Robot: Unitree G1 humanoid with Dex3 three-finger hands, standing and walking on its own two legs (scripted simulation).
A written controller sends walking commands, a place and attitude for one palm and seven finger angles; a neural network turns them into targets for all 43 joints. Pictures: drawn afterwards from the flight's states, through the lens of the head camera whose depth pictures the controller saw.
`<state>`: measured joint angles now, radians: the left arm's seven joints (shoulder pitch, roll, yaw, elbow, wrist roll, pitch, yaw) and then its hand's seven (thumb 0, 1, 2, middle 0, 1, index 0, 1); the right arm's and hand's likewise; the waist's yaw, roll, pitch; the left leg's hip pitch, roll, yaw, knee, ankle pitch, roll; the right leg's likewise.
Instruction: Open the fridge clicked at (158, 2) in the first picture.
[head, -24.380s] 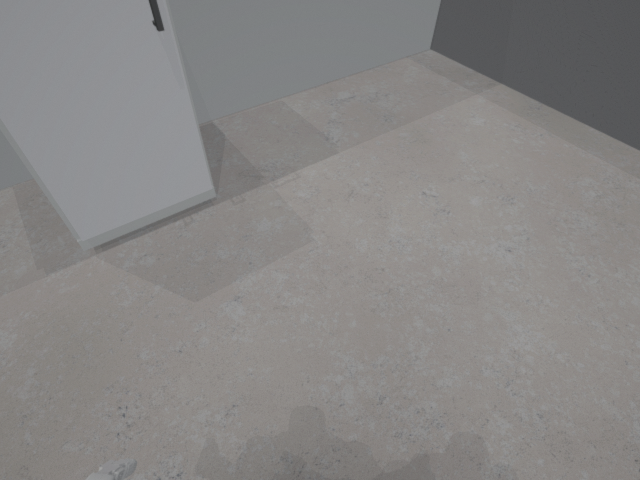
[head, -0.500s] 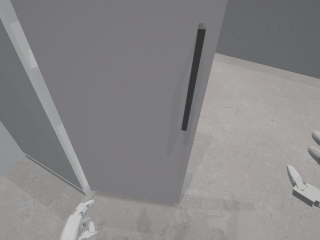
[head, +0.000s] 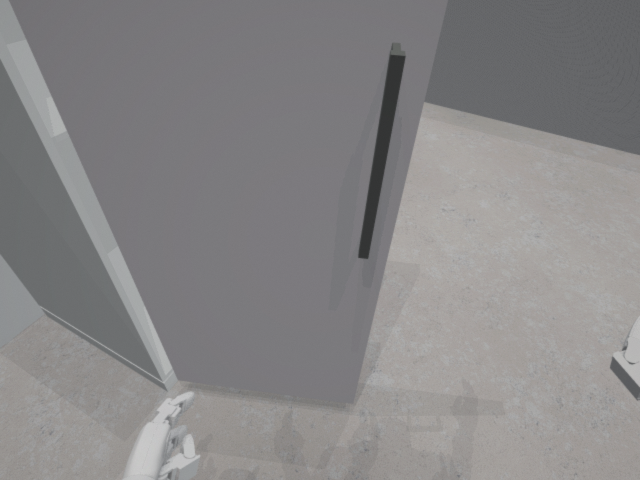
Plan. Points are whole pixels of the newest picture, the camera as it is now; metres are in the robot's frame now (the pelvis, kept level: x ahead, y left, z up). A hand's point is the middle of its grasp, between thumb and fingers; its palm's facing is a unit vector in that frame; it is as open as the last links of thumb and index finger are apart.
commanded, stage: step back with the hand held close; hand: right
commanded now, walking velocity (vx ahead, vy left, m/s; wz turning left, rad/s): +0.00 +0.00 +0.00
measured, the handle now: (377, 167) +0.49 -0.09 +0.17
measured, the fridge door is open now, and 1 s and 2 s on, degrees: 69 69 69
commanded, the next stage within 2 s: stop stepping back and stand still in 1.40 s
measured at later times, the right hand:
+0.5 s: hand out of the picture +0.15 -0.28 +0.16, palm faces +0.41 +0.77 -0.50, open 7.4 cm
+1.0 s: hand out of the picture +0.06 -0.30 +0.17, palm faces +0.53 +0.71 -0.47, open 7.4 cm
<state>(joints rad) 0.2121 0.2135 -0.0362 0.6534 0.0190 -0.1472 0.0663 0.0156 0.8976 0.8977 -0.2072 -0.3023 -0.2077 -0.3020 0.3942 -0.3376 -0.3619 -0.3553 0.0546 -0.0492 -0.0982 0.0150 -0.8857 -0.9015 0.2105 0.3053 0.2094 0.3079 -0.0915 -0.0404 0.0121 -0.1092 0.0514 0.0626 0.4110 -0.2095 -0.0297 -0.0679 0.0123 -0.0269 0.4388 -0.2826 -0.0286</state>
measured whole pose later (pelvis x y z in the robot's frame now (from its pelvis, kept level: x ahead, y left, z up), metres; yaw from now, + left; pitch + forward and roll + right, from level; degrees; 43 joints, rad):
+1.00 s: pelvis -0.13 -0.01 -0.02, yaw -3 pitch +1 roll +4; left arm 0.28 0.18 0.00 0.61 0.02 -0.15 0.06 0.02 0.90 0.90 -0.21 -0.30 -0.21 -0.30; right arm 0.49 -0.43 -0.51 -0.49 0.00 -0.28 -0.14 0.01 -0.88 -0.90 0.21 0.30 0.21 0.31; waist -0.01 -0.01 -0.02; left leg -0.28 -0.06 0.02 0.71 -0.39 -0.01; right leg -0.48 -0.01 0.02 0.60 -0.14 -0.05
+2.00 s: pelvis -0.32 -0.10 -0.01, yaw +0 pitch +1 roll +0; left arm 0.28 0.21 -0.01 0.69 0.01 -0.08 0.06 0.02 0.90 0.90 -0.21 -0.30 -0.21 -0.30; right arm 0.47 -0.40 -0.38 -0.45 0.03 -0.12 -0.15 0.01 -0.89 -0.90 0.21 0.30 0.21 0.31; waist -0.06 0.07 -0.12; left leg -0.16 0.01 0.08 0.51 -0.37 0.03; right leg -0.42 -0.05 -0.03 0.80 -0.35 0.01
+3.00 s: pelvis -0.31 -0.14 +0.00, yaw -5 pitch -1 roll +1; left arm 0.21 0.19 0.00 1.03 0.03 0.03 0.01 0.01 0.91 0.90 -0.20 -0.30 -0.21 -0.30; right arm 0.27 -0.20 -0.01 1.04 -0.02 0.02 -0.01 -0.01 -0.94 -0.90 0.20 0.30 0.20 0.30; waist 0.00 -0.03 0.04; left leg -0.18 -0.01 0.07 0.44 -0.25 0.01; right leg -0.26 -0.01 -0.06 0.47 -0.20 -0.04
